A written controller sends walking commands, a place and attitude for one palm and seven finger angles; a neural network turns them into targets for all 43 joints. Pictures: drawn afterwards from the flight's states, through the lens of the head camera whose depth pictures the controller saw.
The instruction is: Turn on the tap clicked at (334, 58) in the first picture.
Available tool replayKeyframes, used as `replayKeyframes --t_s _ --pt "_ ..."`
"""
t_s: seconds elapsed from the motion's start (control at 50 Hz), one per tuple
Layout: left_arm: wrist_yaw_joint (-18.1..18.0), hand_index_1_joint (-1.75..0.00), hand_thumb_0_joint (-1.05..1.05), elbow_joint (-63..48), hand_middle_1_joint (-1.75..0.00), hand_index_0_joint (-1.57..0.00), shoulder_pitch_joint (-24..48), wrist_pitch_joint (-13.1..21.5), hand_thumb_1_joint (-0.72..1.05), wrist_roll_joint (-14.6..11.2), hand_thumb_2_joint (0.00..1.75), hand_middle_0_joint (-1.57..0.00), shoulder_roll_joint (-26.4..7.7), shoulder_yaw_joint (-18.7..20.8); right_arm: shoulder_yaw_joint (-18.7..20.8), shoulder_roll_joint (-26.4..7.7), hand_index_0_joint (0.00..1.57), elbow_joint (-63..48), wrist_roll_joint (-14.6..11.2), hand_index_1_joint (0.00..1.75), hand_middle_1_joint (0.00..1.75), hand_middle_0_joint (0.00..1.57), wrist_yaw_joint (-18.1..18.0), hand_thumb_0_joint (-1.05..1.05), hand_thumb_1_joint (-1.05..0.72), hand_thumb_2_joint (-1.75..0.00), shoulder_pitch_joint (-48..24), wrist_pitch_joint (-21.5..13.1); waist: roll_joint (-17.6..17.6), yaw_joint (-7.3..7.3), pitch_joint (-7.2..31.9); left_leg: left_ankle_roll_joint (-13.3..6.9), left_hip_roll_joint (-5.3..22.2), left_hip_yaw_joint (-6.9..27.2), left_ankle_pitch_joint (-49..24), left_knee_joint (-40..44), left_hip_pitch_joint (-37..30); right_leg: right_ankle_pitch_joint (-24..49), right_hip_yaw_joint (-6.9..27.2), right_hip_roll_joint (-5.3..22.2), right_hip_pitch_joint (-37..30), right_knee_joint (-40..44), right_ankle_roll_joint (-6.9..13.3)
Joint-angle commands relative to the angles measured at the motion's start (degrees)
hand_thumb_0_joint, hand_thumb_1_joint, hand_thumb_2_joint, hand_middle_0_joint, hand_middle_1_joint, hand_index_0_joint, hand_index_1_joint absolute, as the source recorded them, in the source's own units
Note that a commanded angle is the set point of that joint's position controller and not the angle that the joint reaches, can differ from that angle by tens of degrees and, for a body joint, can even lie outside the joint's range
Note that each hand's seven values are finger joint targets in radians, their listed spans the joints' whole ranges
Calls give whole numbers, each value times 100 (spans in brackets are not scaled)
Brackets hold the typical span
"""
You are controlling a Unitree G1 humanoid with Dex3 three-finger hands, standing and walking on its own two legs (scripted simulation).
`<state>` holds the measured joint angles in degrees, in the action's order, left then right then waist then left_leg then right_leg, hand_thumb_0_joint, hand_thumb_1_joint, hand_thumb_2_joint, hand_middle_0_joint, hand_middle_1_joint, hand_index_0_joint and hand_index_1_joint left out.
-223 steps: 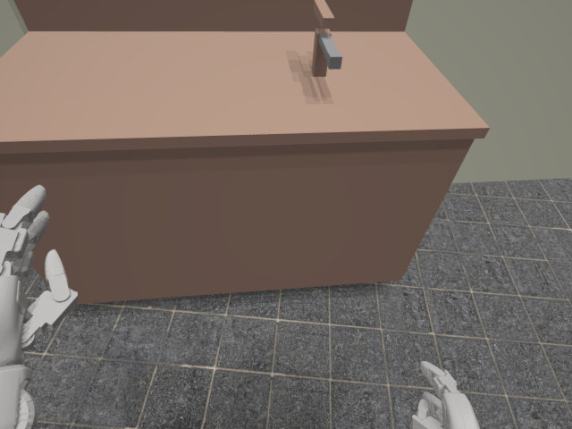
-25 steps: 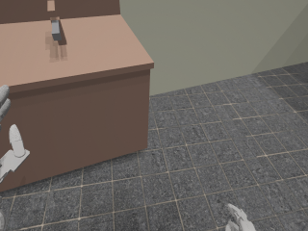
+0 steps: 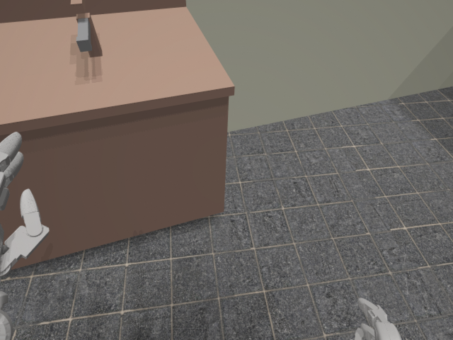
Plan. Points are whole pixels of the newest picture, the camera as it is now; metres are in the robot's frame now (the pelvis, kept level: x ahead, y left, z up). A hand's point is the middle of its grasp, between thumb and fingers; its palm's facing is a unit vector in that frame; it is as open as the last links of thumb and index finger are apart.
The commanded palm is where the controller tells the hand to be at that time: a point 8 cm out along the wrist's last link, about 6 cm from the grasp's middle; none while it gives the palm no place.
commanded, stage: take the last steps up to it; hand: left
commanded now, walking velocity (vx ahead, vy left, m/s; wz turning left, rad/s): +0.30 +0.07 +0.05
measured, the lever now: (84, 43) +0.74 +0.41 +0.14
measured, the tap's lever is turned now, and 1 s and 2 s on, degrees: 0 0 0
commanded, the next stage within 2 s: come to a stop and stand still in 1.36 s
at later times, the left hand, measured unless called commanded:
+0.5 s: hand (83, 165) +0.32 +0.23 +0.17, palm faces +0.42 -0.78 -0.46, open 7.4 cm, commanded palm +0.26 +0.27 +0.18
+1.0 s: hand (96, 103) +0.44 +0.25 +0.19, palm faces +0.41 -0.82 -0.41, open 7.5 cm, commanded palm +0.38 +0.29 +0.18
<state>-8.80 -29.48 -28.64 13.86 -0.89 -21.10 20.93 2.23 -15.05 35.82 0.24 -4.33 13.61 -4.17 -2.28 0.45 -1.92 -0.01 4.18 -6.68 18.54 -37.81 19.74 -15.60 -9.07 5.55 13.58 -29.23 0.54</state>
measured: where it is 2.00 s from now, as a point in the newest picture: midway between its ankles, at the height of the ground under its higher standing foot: (228, 317)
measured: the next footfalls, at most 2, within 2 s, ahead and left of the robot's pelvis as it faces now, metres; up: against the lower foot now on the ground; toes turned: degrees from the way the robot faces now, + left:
left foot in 0.04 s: +0.07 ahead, +0.14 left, +0.00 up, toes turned +8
right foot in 0.36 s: +0.16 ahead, -0.09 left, +0.00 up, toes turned -9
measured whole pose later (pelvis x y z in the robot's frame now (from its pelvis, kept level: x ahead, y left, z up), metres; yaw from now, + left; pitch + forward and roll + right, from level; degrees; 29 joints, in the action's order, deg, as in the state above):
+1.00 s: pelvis +0.22 +0.01 +0.00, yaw +1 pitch +0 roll +0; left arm -8.6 -31.4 -26.6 12.7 -1.8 -21.4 21.7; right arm -2.1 -7.0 33.8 -0.3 -2.3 12.4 -6.4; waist -0.4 0.5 -2.0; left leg -0.5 4.3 -9.3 14.9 -28.1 13.1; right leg -20.5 -5.1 4.9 28.8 -54.5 -1.2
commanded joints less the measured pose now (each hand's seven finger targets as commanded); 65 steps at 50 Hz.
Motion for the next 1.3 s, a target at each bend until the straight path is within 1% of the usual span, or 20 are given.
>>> replayKeyframes --t_s 0.0,0.04,0.06,0.14,0.3,0.32,0.36,0.42,0.5,0.6,0.7,0.72,0.76,0.8,0.92,1.08,1.1,1.14,1.18,1.28 --pt "-222 -30 0 -1279 -30 -20 729 313 90 -49 90 -20 -815 486 134 -281 20 -921 16 30 30 20 -88 0 -90 -90 -404 -363 428 31 718 -84 -146 -164 -288 1362 -1285 -546 803 602 96 -18 296" --pt "-210 -30 0 -1455 -30 -20 989 399 90 -19 90 -20 -723 366 167 -469 20 -1002 -44 30 30 20 -60 0 -90 -90 -428 -395 2226 63 514 -933 1602 2545 -779 2210 -1960 -1880 162 -383 1815 -2447 -158" --pt "-199 -30 0 -1258 -30 -20 1092 434 90 64 90 -20 -889 433 146 -405 20 -1015 -49 30 30 20 -15 0 -90 -90 -464 -442 1742 40 331 -1218 1832 2897 -1324 2361 -1757 -1961 469 -342 2171 -3248 -105" --pt "-111 -30 0 -1374 -30 -20 959 390 90 57 90 -20 -943 481 142 -342 20 -778 -68 30 30 20 50 0 -90 -90 -463 -573 1516 -21 407 -1172 1432 1691 -1932 1920 -1746 -1124 543 2 2290 -2985 -215" --pt "-100 -30 0 -869 -30 -20 389 167 90 -61 90 -20 -934 694 24 -274 20 -803 -50 30 30 20 51 0 -90 -90 -570 -459 974 -84 863 -577 944 463 -1919 745 -685 86 -237 -549 -473 130 -143" --pt "-105 -30 0 -735 -30 -20 447 134 90 -27 90 -20 -989 696 14 -211 20 -800 -72 30 30 20 36 0 -90 -90 -574 -422 341 -107 1042 -470 717 272 -1487 -137 -119 265 281 -203 -1185 360 54" --pt "-117 -30 0 -656 -30 -20 587 104 90 -69 90 -20 -1294 935 -26 -79 20 -899 -57 30 30 20 48 0 -90 -90 -756 -397 -1776 -166 1028 -31 -362 144 1312 -2974 1984 1202 3744 1915 -2022 1169 1097" --pt "8 -30 0 -668 -30 -20 697 213 90 -108 90 -20 -1219 942 -15 -136 20 -676 -29 30 30 20 100 0 -90 -90 -793 -306 -430 -91 456 135 144 845 599 -3508 1934 498 3002 1707 -886 1313 1075" --pt "-17 -30 0 -865 -30 -20 643 365 90 -15 90 -20 -911 611 -90 -118 20 -668 5 30 30 20 119 0 -90 -90 -816 -192 -387 10 580 163 193 361 -67 -2142 1335 1723 1138 1225 -633 1157 757" --pt "-173 -30 0 -1196 -30 -20 371 328 90 -41 90 -20 -964 703 6 -99 20 -943 26 30 30 20 59 0 -90 -90 -742 -283 -498 -213 812 52 -109 -295 -200 -279 697 2369 1045 1105 -1172 865 784" --pt "-247 -30 0 -1384 -30 -20 465 260 90 -89 90 -20 -935 687 121 -203 20 -1073 -3 30 30 20 -4 0 -90 -90 -515 -237 -106 -47 934 -18 -262 -491 -1014 1181 -857 2042 783 772 -729 -155 447" --pt "-247 -30 0 -1444 -30 -20 551 302 90 -91 90 -20 -931 645 180 -307 20 -1074 -39 30 30 20 -43 0 -90 -90 -410 -235 528 76 1091 -216 78 27 -1276 1426 -1717 1767 577 556 -146 -1121 238" --pt "-236 -30 0 -1501 -30 -20 693 408 90 -93 90 -20 -976 627 148 -348 20 -1186 -59 30 30 20 18 0 -90 -90 -480 -265 1972 4 1162 -1307 1980 2843 -2862 1821 -2676 -2114 503 -405 1876 -3429 -60" --pt "-159 -30 0 -1114 -30 -20 826 330 90 -91 90 -20 -1181 734 29 -284 20 -1054 18 30 30 20 33 0 -90 -90 -617 -304 1498 67 607 -1461 2059 2862 -2141 2103 -1830 -1810 911 -85 2342 -4114 -71" --pt "-46 -30 0 -1622 -30 -20 262 263 90 -89 90 -20 -862 612 88 -333 20 -947 -57 30 30 20 141 0 -90 -90 -488 -480 1607 -64 712 -860 1114 652 -2275 2015 -1067 -335 336 -76 1536 -2644 -209" --pt "-95 -30 0 -584 -30 -20 664 130 90 -50 90 -20 -857 649 7 -249 20 -786 -66 30 30 20 -9 0 -90 -90 -571 -438 916 -103 639 -499 996 188 -787 1018 -372 107 -185 -418 -397 -65 -228" --pt "-103 -30 0 -561 -30 -20 850 120 90 -7 90 -20 -857 573 11 -194 20 -760 -74 30 30 20 -13 0 -90 -90 -547 -410 332 -104 723 -368 687 -13 -383 116 -108 259 298 -113 -781 351 -75" --pt "-118 -30 0 -678 -30 -20 1089 56 90 5 90 -20 -1123 617 -65 -79 20 -900 -46 30 30 20 6 0 -90 -90 -813 -403 -1671 -180 681 2 -300 97 1541 -2501 1576 881 3655 1930 -1169 1325 962" --pt "-46 -30 0 -694 -30 -20 1190 145 90 -52 90 -20 -1077 593 15 -220 20 -698 -31 30 30 20 75 0 -90 -90 -644 -399 -1075 -80 554 111 -21 747 863 -3285 1520 97 3187 1813 -690 1507 887" --pt "-83 -30 0 -1069 -30 -20 450 302 90 -16 90 -20 -1059 790 -69 -154 20 -733 0 30 30 20 95 0 -90 -90 -868 -166 -302 -24 830 184 49 393 81 -2201 1028 2135 1284 1280 -612 1068 722"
